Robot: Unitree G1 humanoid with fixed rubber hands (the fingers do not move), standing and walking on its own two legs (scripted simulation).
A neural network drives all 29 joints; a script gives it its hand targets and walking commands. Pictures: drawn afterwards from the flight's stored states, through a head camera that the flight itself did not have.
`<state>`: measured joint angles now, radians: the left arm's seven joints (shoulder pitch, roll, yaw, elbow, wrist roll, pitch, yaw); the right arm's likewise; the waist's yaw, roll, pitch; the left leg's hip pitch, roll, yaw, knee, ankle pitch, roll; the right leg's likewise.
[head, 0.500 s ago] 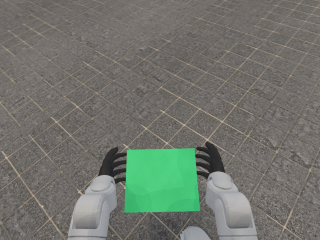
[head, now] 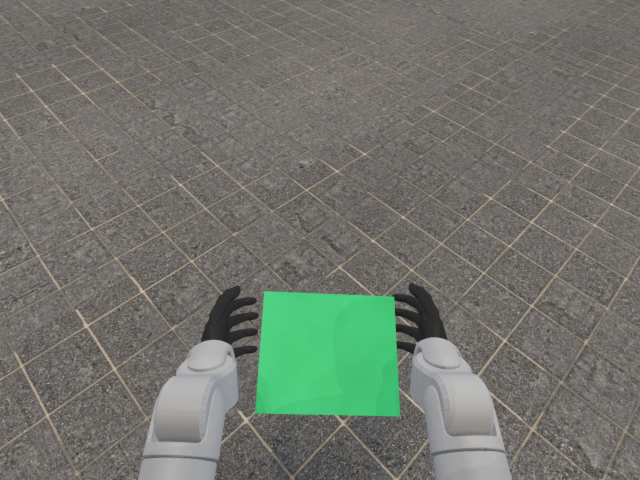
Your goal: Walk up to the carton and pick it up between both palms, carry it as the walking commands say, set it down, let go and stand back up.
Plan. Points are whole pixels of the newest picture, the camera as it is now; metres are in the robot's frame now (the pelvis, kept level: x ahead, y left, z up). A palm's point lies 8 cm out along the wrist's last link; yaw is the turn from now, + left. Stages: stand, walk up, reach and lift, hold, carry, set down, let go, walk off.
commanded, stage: carry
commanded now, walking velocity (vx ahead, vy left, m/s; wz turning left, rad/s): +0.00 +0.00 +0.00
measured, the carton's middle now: (321, 358) +0.31 +0.00 -0.07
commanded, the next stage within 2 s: none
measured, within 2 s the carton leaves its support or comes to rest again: neither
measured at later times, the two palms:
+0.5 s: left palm (217, 175) +0.58 +0.19 +0.03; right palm (366, 165) +0.61 -0.06 +0.04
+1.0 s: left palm (232, 83) +0.96 +0.23 -0.01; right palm (338, 82) +0.96 -0.02 +0.00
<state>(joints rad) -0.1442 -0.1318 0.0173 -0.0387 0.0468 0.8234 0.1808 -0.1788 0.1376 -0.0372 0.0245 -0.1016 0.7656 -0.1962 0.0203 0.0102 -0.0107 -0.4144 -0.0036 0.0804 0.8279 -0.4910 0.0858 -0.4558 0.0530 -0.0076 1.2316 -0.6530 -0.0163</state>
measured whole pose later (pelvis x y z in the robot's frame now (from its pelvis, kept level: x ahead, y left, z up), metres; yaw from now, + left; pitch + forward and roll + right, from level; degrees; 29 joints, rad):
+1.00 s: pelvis +0.66 +0.11 -0.04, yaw +2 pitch +5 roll -4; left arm -0.20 -0.14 0.01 0.00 0.11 0.77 0.18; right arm -0.21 0.14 -0.07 -0.02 -0.09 0.72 -0.18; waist -0.04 0.06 0.04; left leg -0.10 0.03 0.09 0.98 -0.67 0.03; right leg -0.59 0.09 -0.20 0.90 -0.39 -0.09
